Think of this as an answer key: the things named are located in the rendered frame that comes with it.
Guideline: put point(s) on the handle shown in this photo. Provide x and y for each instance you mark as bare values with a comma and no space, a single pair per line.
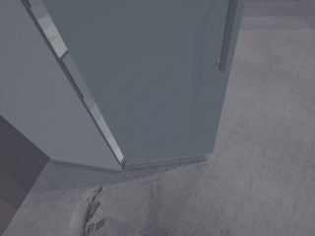
230,16

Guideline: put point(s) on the fridge door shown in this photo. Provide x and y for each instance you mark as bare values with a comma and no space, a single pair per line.
151,68

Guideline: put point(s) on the left robot hand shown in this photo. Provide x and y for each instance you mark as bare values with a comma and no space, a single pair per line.
82,216

